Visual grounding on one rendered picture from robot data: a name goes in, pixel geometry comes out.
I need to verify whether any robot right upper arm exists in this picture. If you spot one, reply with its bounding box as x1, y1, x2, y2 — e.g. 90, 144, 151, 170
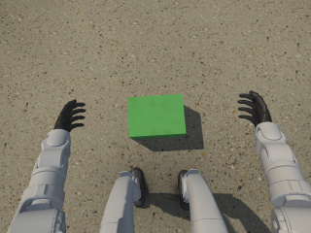
270, 206, 311, 233

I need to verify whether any right robot forearm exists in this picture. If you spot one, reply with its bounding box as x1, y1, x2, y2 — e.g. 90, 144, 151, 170
254, 121, 311, 207

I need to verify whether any left robot forearm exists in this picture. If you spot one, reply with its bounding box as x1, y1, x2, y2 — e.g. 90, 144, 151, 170
7, 129, 71, 233

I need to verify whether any carton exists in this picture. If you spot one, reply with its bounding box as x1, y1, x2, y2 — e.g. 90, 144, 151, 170
127, 94, 187, 140

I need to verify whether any left robot foot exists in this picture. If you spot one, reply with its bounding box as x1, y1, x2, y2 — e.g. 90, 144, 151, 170
130, 167, 145, 208

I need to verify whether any robot left hand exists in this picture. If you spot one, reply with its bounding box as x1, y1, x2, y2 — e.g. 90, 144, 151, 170
53, 99, 86, 133

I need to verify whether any robot left upper arm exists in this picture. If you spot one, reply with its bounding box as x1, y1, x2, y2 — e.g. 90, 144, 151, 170
11, 208, 67, 233

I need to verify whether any robot right thigh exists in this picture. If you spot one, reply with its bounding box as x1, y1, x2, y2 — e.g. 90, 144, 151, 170
182, 174, 228, 233

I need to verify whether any robot right hand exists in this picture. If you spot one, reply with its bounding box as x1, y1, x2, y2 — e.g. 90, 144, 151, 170
237, 90, 272, 128

